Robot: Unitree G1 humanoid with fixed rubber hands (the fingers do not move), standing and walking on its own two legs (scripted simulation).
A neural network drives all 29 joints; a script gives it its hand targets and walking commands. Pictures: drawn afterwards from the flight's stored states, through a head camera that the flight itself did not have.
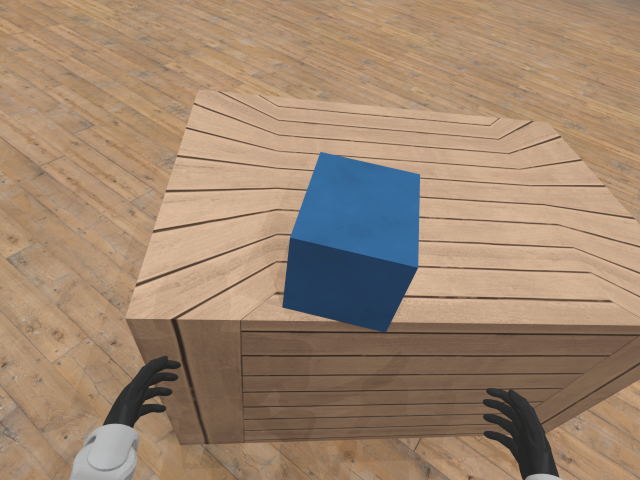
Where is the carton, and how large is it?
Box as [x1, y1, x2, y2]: [282, 152, 419, 332]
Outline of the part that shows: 320,152 290,236 282,307 385,332 417,268 419,174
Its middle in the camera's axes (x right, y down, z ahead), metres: +0.06 -0.01 +0.68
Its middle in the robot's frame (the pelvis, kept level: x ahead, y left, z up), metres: +0.51 -0.06 -0.01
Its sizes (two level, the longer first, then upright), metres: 0.225 0.183 0.176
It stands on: a pedestal, 0.67 m high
